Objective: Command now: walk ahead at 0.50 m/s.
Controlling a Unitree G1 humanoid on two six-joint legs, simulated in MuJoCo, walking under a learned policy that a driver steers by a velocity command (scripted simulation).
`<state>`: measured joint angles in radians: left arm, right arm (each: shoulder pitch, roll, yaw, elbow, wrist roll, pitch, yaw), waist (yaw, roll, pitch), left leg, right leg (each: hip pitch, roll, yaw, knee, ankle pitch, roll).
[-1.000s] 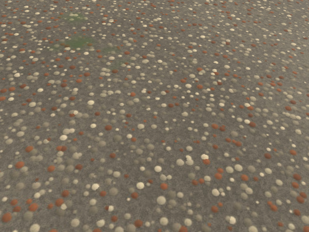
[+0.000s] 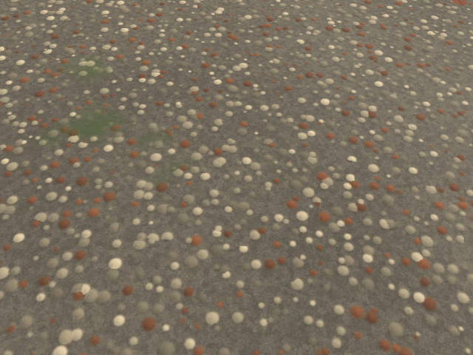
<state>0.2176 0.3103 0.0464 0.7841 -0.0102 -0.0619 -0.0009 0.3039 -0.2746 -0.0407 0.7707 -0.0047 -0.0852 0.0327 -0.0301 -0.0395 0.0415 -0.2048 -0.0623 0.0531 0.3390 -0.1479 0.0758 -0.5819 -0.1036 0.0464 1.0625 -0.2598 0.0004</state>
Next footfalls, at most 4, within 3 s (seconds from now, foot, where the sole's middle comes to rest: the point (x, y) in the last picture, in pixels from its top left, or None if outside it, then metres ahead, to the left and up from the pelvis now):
0.30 right None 0.35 -0.16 -0.78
0.84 left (207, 294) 0.66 0.08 -0.78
1.24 right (284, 276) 0.71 -0.16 -0.78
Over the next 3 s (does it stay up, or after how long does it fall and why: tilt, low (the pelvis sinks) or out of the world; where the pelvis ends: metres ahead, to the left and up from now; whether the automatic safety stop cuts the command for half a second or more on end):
stays up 0.79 -0.09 0.00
